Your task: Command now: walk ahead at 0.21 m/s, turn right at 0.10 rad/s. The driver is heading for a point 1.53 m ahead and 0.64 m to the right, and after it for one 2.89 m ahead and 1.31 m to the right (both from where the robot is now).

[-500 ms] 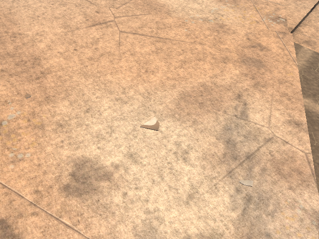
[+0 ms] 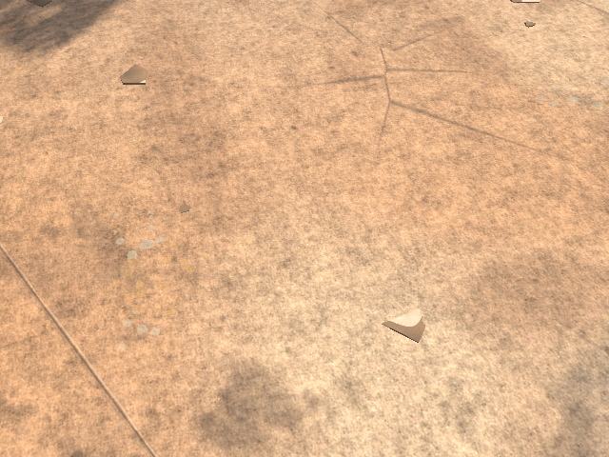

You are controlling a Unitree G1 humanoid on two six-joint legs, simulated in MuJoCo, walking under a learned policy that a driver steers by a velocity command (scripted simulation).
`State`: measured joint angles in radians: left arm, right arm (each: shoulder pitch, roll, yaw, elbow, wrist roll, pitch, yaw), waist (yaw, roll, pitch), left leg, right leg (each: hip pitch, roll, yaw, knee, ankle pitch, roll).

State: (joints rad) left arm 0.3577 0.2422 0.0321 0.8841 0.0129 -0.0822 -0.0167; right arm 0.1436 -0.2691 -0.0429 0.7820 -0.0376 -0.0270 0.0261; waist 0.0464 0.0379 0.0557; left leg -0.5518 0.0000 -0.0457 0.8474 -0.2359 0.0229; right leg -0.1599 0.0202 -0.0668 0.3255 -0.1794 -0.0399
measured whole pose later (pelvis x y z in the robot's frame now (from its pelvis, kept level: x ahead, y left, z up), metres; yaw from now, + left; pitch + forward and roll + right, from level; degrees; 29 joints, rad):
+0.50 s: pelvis +0.05 +0.02 -0.01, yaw -16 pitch +0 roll +1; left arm 0.21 0.27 0.06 0.76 0.01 0.09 -0.03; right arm 0.19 -0.25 -0.04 0.78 -0.03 0.00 -0.03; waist -0.01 -0.01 0.04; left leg -0.31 0.06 0.20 0.48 -0.17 0.04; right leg -0.36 -0.02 -0.05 0.79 -0.43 -0.01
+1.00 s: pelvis +0.03 +0.01 -0.01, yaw -30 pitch +0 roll +0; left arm 0.23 0.28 0.06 0.72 0.02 0.05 0.00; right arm 0.20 -0.26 -0.04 0.75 -0.01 0.04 -0.03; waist 0.02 -0.02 0.04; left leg -0.29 -0.03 -0.01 0.61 -0.36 0.00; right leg -0.27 0.11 0.14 0.49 -0.21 -0.06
